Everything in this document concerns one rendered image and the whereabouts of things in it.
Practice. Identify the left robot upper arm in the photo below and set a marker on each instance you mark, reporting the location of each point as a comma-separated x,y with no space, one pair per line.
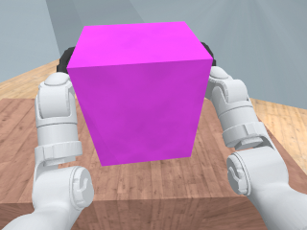
59,197

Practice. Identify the right robot hand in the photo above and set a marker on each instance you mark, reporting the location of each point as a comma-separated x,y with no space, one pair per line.
214,63

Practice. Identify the robot left forearm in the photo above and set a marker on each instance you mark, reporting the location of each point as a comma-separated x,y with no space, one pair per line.
56,122

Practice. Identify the pedestal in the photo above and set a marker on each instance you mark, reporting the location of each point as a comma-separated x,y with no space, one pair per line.
186,193

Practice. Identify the carton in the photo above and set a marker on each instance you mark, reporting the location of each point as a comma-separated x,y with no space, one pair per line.
141,89

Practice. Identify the right robot upper arm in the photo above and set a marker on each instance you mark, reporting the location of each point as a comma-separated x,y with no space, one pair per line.
260,175

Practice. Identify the left robot hand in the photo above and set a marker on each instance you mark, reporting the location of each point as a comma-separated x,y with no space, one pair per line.
64,60

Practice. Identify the robot right forearm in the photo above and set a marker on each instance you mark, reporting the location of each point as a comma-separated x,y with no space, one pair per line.
241,128

